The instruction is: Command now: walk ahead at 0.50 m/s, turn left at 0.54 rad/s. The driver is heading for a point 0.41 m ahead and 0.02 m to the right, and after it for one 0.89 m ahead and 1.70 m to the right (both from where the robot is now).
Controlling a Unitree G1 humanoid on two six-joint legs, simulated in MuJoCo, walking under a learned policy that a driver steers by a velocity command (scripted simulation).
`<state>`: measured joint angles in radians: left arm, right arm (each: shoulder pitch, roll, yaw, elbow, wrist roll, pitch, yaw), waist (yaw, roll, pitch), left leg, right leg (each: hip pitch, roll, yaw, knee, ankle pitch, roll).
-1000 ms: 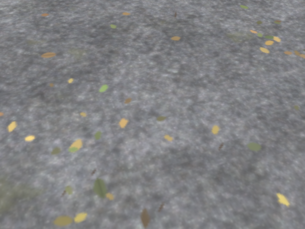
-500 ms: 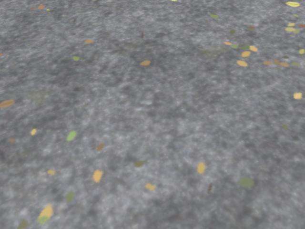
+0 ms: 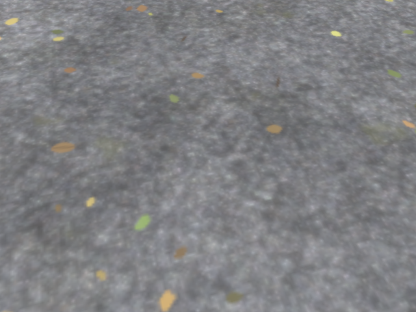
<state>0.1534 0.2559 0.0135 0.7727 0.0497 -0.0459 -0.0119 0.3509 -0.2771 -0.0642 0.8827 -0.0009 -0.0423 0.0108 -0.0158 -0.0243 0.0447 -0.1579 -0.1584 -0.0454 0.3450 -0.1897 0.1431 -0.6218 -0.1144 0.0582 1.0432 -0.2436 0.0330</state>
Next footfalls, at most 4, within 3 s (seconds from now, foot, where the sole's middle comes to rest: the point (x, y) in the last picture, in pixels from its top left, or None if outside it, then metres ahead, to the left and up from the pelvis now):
0.26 right None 0.34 -0.12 -0.78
0.74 left None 0.40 0.07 -0.78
1.18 right None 0.29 -0.13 -0.78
1.74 left None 0.38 0.03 -0.78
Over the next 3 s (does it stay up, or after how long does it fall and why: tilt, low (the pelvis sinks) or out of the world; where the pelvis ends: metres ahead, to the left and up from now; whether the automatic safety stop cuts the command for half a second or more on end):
stays up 0.39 -0.23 0.00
